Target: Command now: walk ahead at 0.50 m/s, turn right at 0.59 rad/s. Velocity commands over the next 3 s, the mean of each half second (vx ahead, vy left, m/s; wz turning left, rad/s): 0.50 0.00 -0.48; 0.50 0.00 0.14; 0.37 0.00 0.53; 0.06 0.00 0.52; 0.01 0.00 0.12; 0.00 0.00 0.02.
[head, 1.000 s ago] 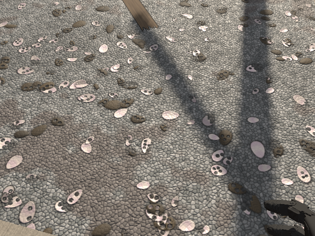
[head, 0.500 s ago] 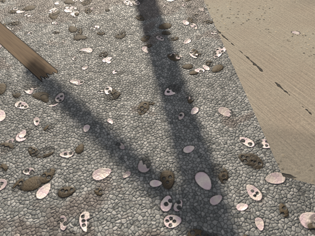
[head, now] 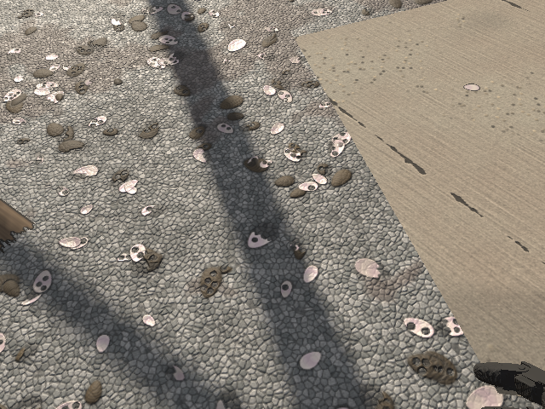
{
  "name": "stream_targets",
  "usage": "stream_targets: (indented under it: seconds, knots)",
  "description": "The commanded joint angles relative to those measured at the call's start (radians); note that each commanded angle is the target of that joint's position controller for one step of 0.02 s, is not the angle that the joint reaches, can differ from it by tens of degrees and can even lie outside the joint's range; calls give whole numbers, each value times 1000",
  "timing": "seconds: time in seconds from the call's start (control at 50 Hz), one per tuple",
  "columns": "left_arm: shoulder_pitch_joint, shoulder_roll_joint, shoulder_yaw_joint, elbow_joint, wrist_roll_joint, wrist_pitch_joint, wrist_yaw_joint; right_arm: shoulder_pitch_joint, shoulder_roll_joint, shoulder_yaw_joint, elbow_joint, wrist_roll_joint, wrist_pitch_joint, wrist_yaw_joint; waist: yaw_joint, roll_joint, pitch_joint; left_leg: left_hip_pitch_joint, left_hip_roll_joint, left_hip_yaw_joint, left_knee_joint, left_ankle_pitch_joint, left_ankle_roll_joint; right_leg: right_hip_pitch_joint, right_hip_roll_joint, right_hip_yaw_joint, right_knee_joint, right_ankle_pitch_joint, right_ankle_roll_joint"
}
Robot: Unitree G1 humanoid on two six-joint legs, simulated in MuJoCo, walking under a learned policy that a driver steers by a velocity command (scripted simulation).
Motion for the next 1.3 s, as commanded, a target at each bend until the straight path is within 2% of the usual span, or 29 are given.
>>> stream_targets:
  seconds: [0.02,0.04,0.06,0.08,0.1,0.14,0.16,0.34,0.46,0.5,0.54,0.56,0.58,0.6,0.62,0.64,0.68,0.78,0.88,0.98,1.04,1.08,1.1,1.12,1.14,1.16,1.2,1.22,1.3]
  knots:
    - [-37,129,34,-59,3,-3,5,80,-152,-62,-43,1,-30,-5,-109,-174,-63,251,-5,24,-63,-47,59,-64,-212,207,48,338,-90]
    - [-37,75,14,-71,12,-6,-1,202,-191,-76,-30,-17,-35,-12,-166,-118,-179,476,102,-63,-44,-75,115,-139,-157,148,260,296,-57]
    - [88,8,-7,-87,4,-13,-1,322,-274,-97,-14,-32,-26,-17,-145,121,-336,845,334,-420,-63,-204,256,-440,-14,8,598,-20,21]
    - [116,56,-8,-100,-15,-19,1,360,-245,-95,14,-6,-14,-8,-142,288,-350,901,434,-740,-178,-497,316,-661,-39,-29,800,-228,42]
    - [35,145,16,-89,-20,-16,2,305,-161,-73,-5,1,-10,-10,-166,141,-205,781,389,-634,-214,-600,272,-715,-96,-11,874,-140,50]
    - [-92,148,23,-117,4,-7,0,216,-106,-52,-8,-13,2,-15,-149,32,-39,542,303,-356,-239,-360,223,-679,-158,-63,834,-8,58]
    - [-98,130,26,-124,7,-4,-5,196,-88,-45,-1,-19,1,-18,-126,50,-15,473,271,-273,-262,-279,214,-640,-186,-64,792,30,57]
    - [-212,23,-7,-163,8,-3,-32,224,-147,-62,78,-4,-4,-16,-131,18,13,441,228,68,-353,47,237,-593,-207,-130,406,299,71]
    - [-377,29,-14,-216,5,-23,-62,317,-197,-70,149,27,25,-14,-164,24,61,550,272,113,-325,121,213,-524,-170,-208,160,294,25]
    - [-336,61,0,-214,12,-24,-63,314,-218,-74,163,35,37,-18,-117,49,23,593,277,134,-229,366,193,-421,-130,-241,112,223,-11]
    - [-78,140,46,-134,19,-19,-50,309,-199,-60,168,31,44,-26,24,34,-139,476,209,213,89,528,138,-10,-83,-269,58,297,-64]
    - [100,229,70,-104,22,-9,-30,310,-135,-32,134,-8,37,-27,81,-115,-282,221,152,235,430,140,94,312,-293,-4,103,369,-130]
    - [79,281,66,-104,21,-12,-33,419,-39,0,120,-7,16,-13,-15,-324,-416,-97,-18,118,722,-585,52,515,-501,477,-40,168,-291]
    - [66,182,44,-109,17,-20,-39,325,-151,-29,129,24,2,-6,36,-188,-362,-194,27,6,810,-578,62,454,-482,470,-104,82,-260]
    - [8,154,30,-105,17,-28,-40,237,-170,-36,93,44,-7,-4,22,-174,-208,-250,66,29,799,-488,74,325,-443,316,-123,148,-224]
    - [-53,125,22,-102,18,-34,-41,216,-151,-32,97,36,-7,-10,-15,-106,-137,-217,108,37,747,-399,72,194,-404,200,-142,243,-198]
    - [-125,77,10,-102,34,-46,-43,251,-131,-35,117,21,13,-9,-78,-124,-78,-108,150,22,674,-296,57,22,-354,63,-211,341,-176]
    - [-121,89,21,-42,44,-83,-31,214,-78,-31,110,21,57,-19,-95,-96,3,-149,133,-25,540,-134,18,-64,-347,-121,-314,427,-169]
    - [-103,113,25,-4,38,-82,-15,85,-50,-20,71,13,45,5,-49,-84,46,-126,98,35,253,118,30,-30,-321,-277,-342,439,-115]
    - [-33,140,37,52,18,-50,-6,-32,-45,-12,-4,13,43,36,-9,-73,78,-190,77,91,123,32,80,164,-379,-330,-269,554,-91]
    - [-56,177,48,50,14,-23,9,16,-82,-31,-27,13,50,49,-61,-123,8,-70,1,175,119,-129,133,229,-387,-371,-91,989,-55]
    - [-81,183,45,40,11,-7,22,260,-163,-80,22,17,56,37,-199,-114,-131,276,-79,196,61,-119,196,128,-336,-412,256,1102,-6]
    - [-54,143,27,20,31,-16,25,404,-255,-112,45,20,66,15,-246,17,-234,582,63,-47,40,-89,262,-119,-285,-415,570,756,39]
    - [51,4,-17,-19,52,-48,1,373,-318,-117,33,26,59,14,-122,227,-331,898,293,-616,-65,-288,454,-559,-59,-282,889,-192,98]
    - [-71,92,-4,-24,17,-86,-16,399,-230,-93,15,20,50,15,-208,95,-383,932,308,-707,-173,-356,436,-664,-83,-96,958,-208,72]
    - [-159,127,5,-57,-16,-106,-24,362,-190,-82,15,12,42,13,-211,54,-244,832,283,-561,-193,-291,392,-724,-127,-100,927,-114,49]
    - [-185,120,8,-57,23,-117,-12,244,-148,-69,-9,11,40,8,-131,-54,-97,553,213,-375,-215,-78,355,-640,-195,-117,766,10,51]
    - [-169,127,14,-58,30,-106,-10,204,-136,-63,-31,-5,39,3,-95,-15,-73,455,195,-331,-225,103,359,-566,-207,-111,742,26,66]
    - [-159,78,5,-63,46,-64,2,184,-168,-74,-34,-2,47,-22,-60,-17,-52,277,115,-143,-205,512,327,-479,-169,-170,530,100,137]
Next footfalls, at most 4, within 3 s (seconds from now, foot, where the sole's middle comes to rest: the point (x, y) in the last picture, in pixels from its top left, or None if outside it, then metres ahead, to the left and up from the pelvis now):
0.04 left None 0.19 0.13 -0.77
0.54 right None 0.41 -0.18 -0.77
1.08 left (327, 299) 0.76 -0.01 -0.77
1.54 right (383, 228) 1.00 -0.17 -0.77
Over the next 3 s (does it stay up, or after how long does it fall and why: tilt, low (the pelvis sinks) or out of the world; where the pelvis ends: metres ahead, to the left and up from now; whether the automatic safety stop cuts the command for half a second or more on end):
stays up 0.86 -0.09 0.00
